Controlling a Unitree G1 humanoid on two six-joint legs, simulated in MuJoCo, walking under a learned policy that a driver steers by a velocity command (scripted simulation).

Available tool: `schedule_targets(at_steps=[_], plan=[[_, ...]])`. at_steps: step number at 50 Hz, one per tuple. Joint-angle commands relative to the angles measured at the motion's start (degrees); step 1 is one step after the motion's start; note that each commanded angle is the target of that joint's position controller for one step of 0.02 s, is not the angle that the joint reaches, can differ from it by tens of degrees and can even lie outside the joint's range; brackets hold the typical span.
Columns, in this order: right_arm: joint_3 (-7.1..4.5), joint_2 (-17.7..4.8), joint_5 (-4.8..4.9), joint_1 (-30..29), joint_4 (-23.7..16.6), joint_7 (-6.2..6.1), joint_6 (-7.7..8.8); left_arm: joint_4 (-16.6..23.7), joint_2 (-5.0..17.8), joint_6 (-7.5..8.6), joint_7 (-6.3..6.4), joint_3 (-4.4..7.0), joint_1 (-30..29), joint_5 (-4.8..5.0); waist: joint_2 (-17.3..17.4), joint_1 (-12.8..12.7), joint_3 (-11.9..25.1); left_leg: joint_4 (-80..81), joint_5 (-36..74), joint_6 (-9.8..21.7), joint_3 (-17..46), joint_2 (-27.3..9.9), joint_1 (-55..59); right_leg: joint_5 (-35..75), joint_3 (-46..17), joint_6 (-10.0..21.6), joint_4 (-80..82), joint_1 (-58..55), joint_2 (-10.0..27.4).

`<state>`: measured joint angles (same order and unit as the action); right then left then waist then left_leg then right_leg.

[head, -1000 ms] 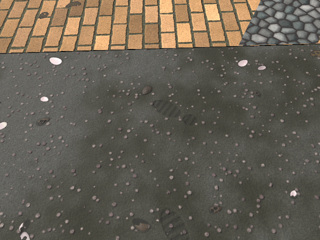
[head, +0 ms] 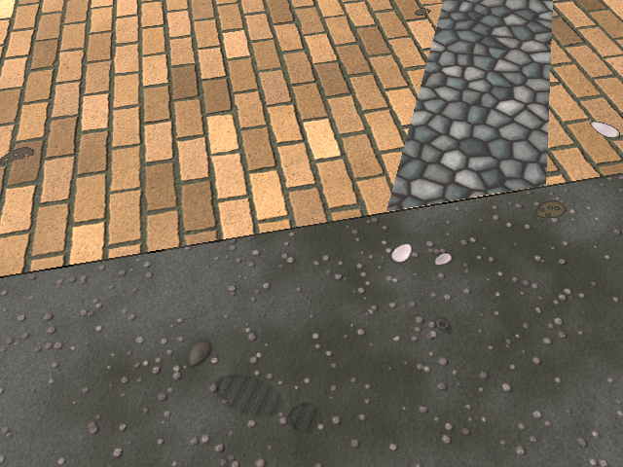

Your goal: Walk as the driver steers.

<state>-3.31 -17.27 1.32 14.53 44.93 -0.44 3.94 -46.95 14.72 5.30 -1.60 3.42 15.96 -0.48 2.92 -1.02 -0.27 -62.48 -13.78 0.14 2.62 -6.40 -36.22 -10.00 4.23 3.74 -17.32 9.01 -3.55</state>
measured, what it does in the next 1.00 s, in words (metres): walks ahead, turning left: left foot, then right foot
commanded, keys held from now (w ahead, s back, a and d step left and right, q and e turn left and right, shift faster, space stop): w+q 0.60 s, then w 0.40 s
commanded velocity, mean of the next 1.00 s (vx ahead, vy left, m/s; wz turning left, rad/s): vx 0.50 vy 0.00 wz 0.39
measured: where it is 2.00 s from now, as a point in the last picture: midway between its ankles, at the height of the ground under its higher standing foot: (211, 264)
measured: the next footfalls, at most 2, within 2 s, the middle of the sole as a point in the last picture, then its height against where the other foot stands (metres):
left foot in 0.30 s outside the picture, level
right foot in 0.78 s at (326, 399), level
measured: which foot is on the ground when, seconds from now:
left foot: up 0.00-0.28, down 0.30-0.80, up 0.82-1.00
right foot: down 0.00-0.32, up 0.34-0.76, down 0.78-1.00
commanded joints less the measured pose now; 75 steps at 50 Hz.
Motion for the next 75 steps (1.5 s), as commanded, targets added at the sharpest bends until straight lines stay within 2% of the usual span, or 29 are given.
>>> schedule_targets(at_steps=[1,10,13,15,16,17,18,19,20,26,30,34,39,40,41,42,43,45,47,54,61,63,65,66,67,68,69,71,75], plan=[[-0.53,-2.0,-0.28,1.65,-3.14,0.03,-0.29,2.4,7.19,1.7,0.53,1.77,-2.77,-0.22,-5.79,1.67,-1.87,4.98,8.68,-0.47,4.03,-1.68,-4.5,15.27,-7.74,9.41,10.49,0.12,16.46],[0.52,-0.88,-0.08,-14.02,-10.84,3.47,0.29,-1.33,10.51,-0.42,1.67,2.27,3.17,1.13,-3.89,-3.62,-5.23,27.01,15.51,3.21,-2.84,1.65,-6.02,21.89,1.61,5.34,6.91,-13.49,18.69],[-0.74,-3.32,-0.14,-11.03,-12.37,4.23,-0.14,-0.77,12.75,-2.03,2.51,2.83,2.28,1.2,-7.18,-0.43,-0.67,27.24,6.13,6.0,-7.86,6.44,2.11,47.39,4.27,3.26,-4.01,-17.1,18.92],[-3.68,-8.42,0.04,3.99,-9.43,3.41,-0.58,0.06,12.89,-2.82,3.32,2.63,1.22,1.09,-6.49,8.02,7.67,31.23,7.78,9.69,-7.87,10.27,24.22,51.32,6.66,0.53,-25.42,-9.55,16.07],[-5.26,-13.88,-0.04,11.71,-8.28,2.0,-1.35,1.67,9.47,-2.03,3.34,1.27,3.13,-0.52,2.86,9.53,14.38,30.66,11.33,13.86,9.13,-1.04,42.66,25.65,7.18,-1.73,-44.47,6.13,12.44],[-5.06,-16.08,0.09,8.58,-9.92,2.15,-0.81,3.95,3.59,0.04,1.99,-0.84,7.01,-0.54,13.5,3.79,21.5,40.24,2.26,25.97,42.98,-13.57,59.63,-22.26,-2.16,-4.55,-63.82,29.13,-0.66],[-3.83,-11.01,-0.39,10.07,-10.19,2.29,-0.64,4.56,10.08,2.19,0.82,0.65,0.92,1.25,5.21,8.11,22.25,44.05,-2.2,23.07,42.23,-12.52,59.78,-20.48,-11.64,-3.19,-65.68,35.19,2.92],[-3.22,-8.94,-0.76,8.05,-10.07,2.15,-0.35,6.53,10.43,3.03,0.41,0.66,-3.86,2.89,2.43,7.56,13.78,44.41,0.46,20.35,33.22,-10.38,52.76,-16.19,-10.55,-2.17,-62.87,37.22,5.15],[-2.93,-8.14,-0.71,4.4,-10.42,2.21,-0.12,6.79,9.0,3.26,0.75,0.3,-4.92,2.08,-4.32,4.49,7.71,45.1,7.11,18.6,26.68,-7.83,42.89,-12.46,-9.95,-2.22,-56.86,35.38,7.59],[-2.74,-7.82,-0.91,-0.09,-11.42,0.76,0.26,7.33,6.9,0.11,1.76,0.5,-4.96,-0.64,-1.56,-0.22,1.76,49.84,21.06,17.65,14.22,-1.81,22.32,-3.33,-7.65,-7.33,-39.53,26.16,9.41],[-3.08,-8.67,-0.32,2.75,-10.03,-0.19,-0.49,9.43,4.99,0.44,1.39,-0.45,-14.0,-0.3,0.76,3.41,0.54,48.41,13.42,13.58,10.82,2.11,19.48,12.31,-6.92,-8.07,-21.33,21.63,6.03],[-2.78,-7.8,-0.06,6.53,-7.7,-0.12,-0.6,10.48,6.47,1.43,0.25,-0.16,-17.61,0.61,2.35,5.48,0.6,45.43,8.26,12.36,14.21,-0.84,24.65,15.36,-7.68,-6.58,-14.12,19.57,5.19],[-2.13,-5.77,-0.6,5.86,-7.2,-0.03,-1.19,8.73,10.34,2.55,0.19,2.04,-7.97,0.19,4.33,-0.24,3.97,32.7,18.9,8.8,15.97,0.1,29.14,7.06,-6.22,-0.51,-8.66,5.77,4.86],[-1.01,-3.31,-1.33,5.73,-8.34,-0.04,-1.1,7.9,13.23,2.72,0.54,2.82,0.69,-0.49,-0.89,-3.97,11.7,17.54,13.07,6.49,11.9,3.55,23.06,7.72,-14.9,3.35,-9.75,-7.84,13.32],[-0.1,-0.29,0.24,13.76,-8.69,-0.14,-0.41,5.14,18.11,1.94,0.25,4.39,7.36,-0.62,-19.37,-1.84,18.21,-2.24,-10.28,1.74,4.95,12.2,2.1,-4.9,-40.37,13.2,-5.0,-26.69,24.29],[-0.61,-4.52,0.56,12.58,-8.0,-0.34,-0.09,4.78,13.05,1.76,-0.28,3.21,8.27,1.28,-16.61,-3.46,15.62,-9.81,-19.01,1.25,8.38,10.47,-6.91,-18.82,-49.59,13.3,0.24,-27.21,25.85],[-1.41,-7.39,0.79,6.18,-8.75,-0.27,-0.02,5.3,9.98,1.47,-0.09,2.28,5.45,1.35,-10.9,-4.46,7.95,-12.0,-14.27,1.51,8.43,7.99,-9.85,-19.67,-42.11,10.81,1.06,-21.07,23.95],[-1.23,-6.26,-0.85,-0.36,-10.52,-0.17,0.3,5.95,7.88,0.76,0.1,1.29,0.27,0.24,-5.68,-2.39,1.06,-6.99,-6.99,1.45,4.48,3.74,-7.89,-8.23,-30.8,9.26,2.85,-9.17,19.47],[-1.22,-4.63,-0.88,0.74,-10.25,0.24,0.25,5.8,6.38,0.91,0.23,0.63,-0.93,-0.15,-8.33,-0.17,0.79,-2.41,-3.72,1.14,3.33,1.55,-2.92,-0.09,-24.88,8.61,4.99,-4.24,16.23],[0.29,-0.68,-1.04,-7.5,-12.06,0.68,0.5,2.63,9.94,0.43,1.01,1.38,2.48,1.21,-7.21,-2.02,-0.79,18.17,9.95,-0.85,-0.37,0.8,-2.17,12.78,-13.58,8.59,8.6,-2.81,14.3],[0.19,-1.15,-0.01,-17.42,-15.02,2.62,1.45,-0.9,11.23,-1.25,1.24,1.4,8.12,1.89,-7.34,-4.62,-3.42,31.3,13.61,0.98,-2.01,3.61,1.16,14.58,-12.19,6.74,5.54,-8.75,16.9],[-0.33,-2.41,-0.12,-15.88,-14.97,2.95,1.66,-1.28,12.27,-1.85,1.56,1.77,7.72,1.94,-8.05,-2.7,-2.47,33.39,9.96,2.67,-2.56,4.63,4.81,21.08,-12.09,5.67,2.31,-11.2,17.83],[-2.25,-5.88,-0.7,-4.38,-11.68,2.37,1.59,-0.98,12.31,-2.24,1.84,1.68,6.23,1.93,-7.35,3.83,4.85,36.11,10.93,5.61,-4.91,7.12,22.4,36.28,-8.42,3.51,-10.97,-8.88,14.48],[-3.39,-9.24,-1.33,5.97,-9.63,1.7,1.35,0.44,10.12,-2.03,1.98,0.67,5.39,0.84,-4.18,8.21,12.89,33.17,13.46,8.97,2.54,-0.29,39.54,26.79,-6.43,1.53,-25.63,1.2,11.94],[-4.5,-14.99,-2.07,10.43,-8.73,1.51,1.01,2.02,3.42,-0.83,1.71,-1.49,11.68,0.32,10.93,5.92,20.82,36.22,6.39,18.06,28.53,-14.87,60.11,-6.89,-4.01,-2.72,-47.91,24.31,2.17],[-3.37,-9.82,-1.3,11.74,-8.31,1.56,0.68,0.85,7.17,0.26,1.26,-0.79,10.48,1.49,10.5,7.73,23.5,42.75,-1.67,19.51,39.04,-17.01,60.48,-22.59,-11.25,-2.65,-55.98,31.93,2.18],[-2.4,-7.5,-1.17,7.88,-8.29,1.43,0.68,2.25,10.73,0.66,0.99,0.39,5.4,3.04,6.32,7.41,13.12,43.98,-2.09,16.58,29.95,-15.1,52.63,-19.14,-11.32,-2.24,-57.98,36.01,5.1],[-1.33,-4.28,-1.57,1.33,-8.16,1.67,0.93,3.11,9.46,0.23,1.15,0.43,0.32,2.36,0.84,4.05,3.84,47.56,4.85,13.41,16.91,-9.98,37.27,-10.9,-9.31,-2.62,-52.06,32.89,9.28],[-1.55,-3.55,-2.02,-1.94,-6.24,1.88,2.94,1.97,5.79,-2.64,1.52,0.47,3.21,2.05,2.16,-0.13,0.49,54.22,12.87,12.59,5.75,-7.58,26.18,-3.68,-10.36,-4.18,-47.32,26.32,10.93]])
Keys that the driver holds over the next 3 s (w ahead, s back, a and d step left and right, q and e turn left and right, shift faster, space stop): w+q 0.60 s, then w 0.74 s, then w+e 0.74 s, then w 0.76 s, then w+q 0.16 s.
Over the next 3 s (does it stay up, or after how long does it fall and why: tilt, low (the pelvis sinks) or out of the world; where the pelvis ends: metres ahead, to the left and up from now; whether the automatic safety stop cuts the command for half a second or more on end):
stays up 1.61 0.33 -0.01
